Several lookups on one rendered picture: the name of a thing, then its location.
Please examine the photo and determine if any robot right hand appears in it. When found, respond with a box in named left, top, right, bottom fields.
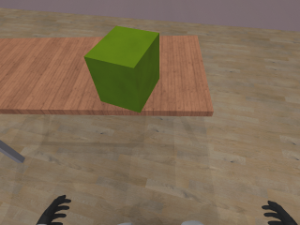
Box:
left=262, top=201, right=298, bottom=225

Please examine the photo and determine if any robot left hand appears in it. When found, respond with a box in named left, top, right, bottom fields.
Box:
left=36, top=195, right=71, bottom=225

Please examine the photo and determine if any carton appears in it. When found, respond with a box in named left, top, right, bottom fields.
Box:
left=84, top=25, right=159, bottom=113

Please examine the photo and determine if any table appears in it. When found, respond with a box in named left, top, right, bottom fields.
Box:
left=0, top=35, right=214, bottom=163

